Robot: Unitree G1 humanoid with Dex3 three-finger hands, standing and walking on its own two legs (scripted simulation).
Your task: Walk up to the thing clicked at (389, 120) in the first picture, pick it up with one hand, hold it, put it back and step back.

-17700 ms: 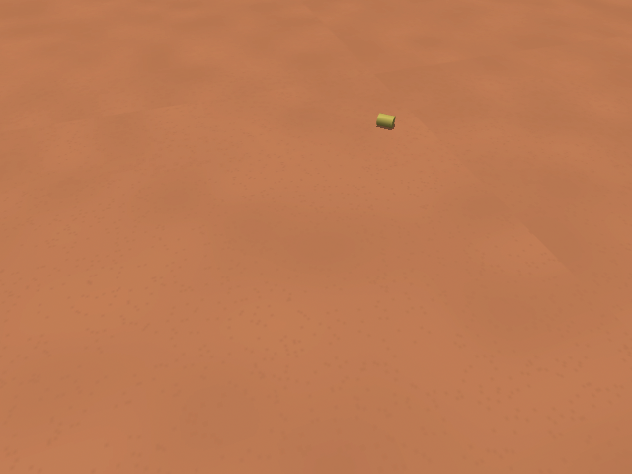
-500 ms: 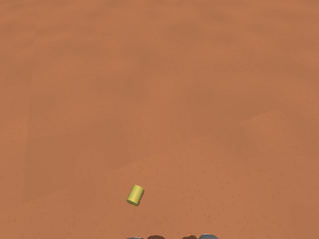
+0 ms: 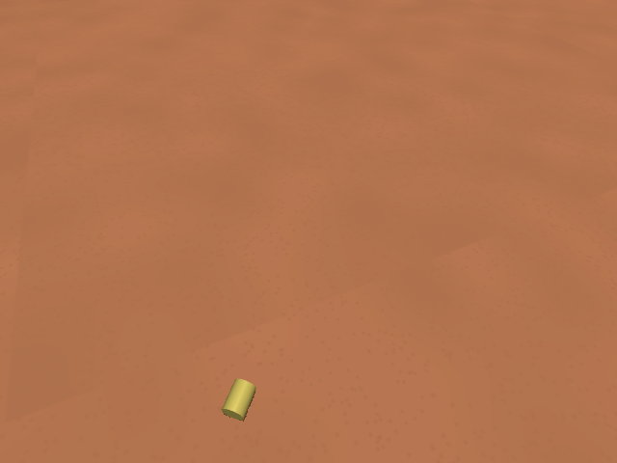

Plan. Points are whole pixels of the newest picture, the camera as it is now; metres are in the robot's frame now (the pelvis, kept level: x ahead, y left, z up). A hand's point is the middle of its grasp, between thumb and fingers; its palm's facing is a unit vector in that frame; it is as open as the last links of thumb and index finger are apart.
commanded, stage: stand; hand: left
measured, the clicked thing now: (239, 399) +0.47 +0.21 -0.74
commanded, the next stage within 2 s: rise first in 1.66 s
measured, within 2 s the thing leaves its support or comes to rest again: neither
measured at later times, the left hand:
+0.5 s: hand out of the picture +0.08 +0.26 -0.15, palm faces -0.02 -0.94 -0.34, open 7.4 cm
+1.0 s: hand out of the picture +0.09 +0.25 -0.15, palm faces -0.02 -0.94 -0.34, open 7.4 cm
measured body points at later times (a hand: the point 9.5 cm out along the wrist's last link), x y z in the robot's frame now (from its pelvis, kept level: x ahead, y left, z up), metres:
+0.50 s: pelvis +0.00 +0.00 +0.01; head +0.01 +0.00 +0.46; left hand +0.08 +0.31 -0.13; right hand +0.08 -0.30 -0.13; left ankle +0.03 +0.14 -0.74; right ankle +0.04 -0.14 -0.74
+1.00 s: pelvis +0.02 +0.00 +0.01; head +0.03 +0.00 +0.46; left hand +0.09 +0.30 -0.12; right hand +0.09 -0.30 -0.13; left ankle +0.03 +0.14 -0.74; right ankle +0.04 -0.14 -0.74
